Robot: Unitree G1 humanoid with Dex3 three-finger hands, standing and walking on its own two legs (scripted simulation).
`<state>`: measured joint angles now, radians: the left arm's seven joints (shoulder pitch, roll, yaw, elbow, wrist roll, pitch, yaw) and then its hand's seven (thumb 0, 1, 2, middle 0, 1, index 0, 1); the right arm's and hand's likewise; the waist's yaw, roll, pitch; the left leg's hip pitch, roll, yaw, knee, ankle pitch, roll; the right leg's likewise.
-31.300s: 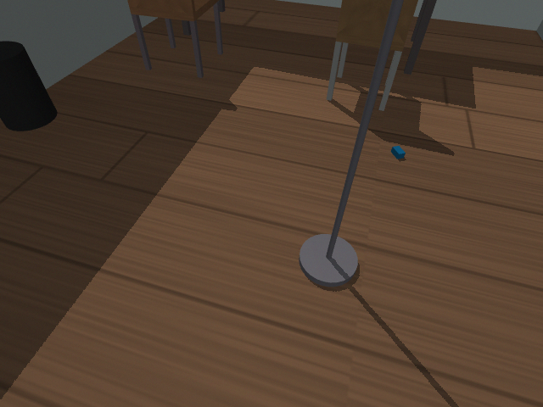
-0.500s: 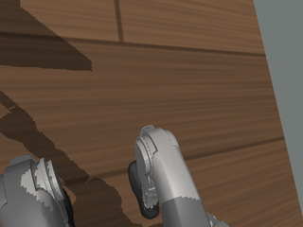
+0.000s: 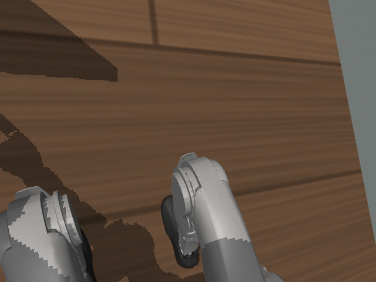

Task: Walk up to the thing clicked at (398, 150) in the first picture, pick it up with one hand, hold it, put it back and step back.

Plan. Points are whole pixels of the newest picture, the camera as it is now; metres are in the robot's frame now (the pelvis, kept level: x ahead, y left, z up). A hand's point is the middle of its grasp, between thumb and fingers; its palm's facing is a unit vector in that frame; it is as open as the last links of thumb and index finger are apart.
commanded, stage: approach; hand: left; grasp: from above
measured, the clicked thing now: out of the picture +0.48 +0.36 -0.29
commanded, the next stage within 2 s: rest palm in 0.26 s
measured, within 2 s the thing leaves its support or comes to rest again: neither
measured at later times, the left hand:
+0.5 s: hand out of the picture +0.46 +0.35 -0.19, palm faces -0.42 -0.29 -0.86, open 13.0 cm
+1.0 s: hand out of the picture +0.48 +0.33 -0.24, palm faces -0.34 -0.30 -0.89, open 12.9 cm
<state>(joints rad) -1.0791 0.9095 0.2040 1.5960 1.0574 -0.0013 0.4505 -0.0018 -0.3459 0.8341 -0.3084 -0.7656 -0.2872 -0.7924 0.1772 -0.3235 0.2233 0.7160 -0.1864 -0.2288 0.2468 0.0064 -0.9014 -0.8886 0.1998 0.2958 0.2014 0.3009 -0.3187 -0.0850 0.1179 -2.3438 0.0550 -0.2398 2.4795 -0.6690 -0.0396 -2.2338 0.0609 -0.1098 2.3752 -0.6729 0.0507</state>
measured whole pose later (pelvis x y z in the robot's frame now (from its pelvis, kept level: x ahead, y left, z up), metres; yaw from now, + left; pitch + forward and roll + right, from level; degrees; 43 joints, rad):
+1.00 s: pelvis +0.01 +0.01 +0.00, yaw -3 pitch +29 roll -14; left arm -1.20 1.05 0.22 1.77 1.04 0.06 0.57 0.00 -0.29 0.77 -0.34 -0.71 -0.32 -0.73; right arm 0.14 -0.34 0.31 0.67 -0.22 -0.27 0.27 0.00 -0.92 -0.90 0.20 0.30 0.20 0.30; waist -0.42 -0.13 0.20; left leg -2.34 0.06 -0.28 2.50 -0.71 -0.02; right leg -2.20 0.08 -0.15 2.35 -0.69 0.07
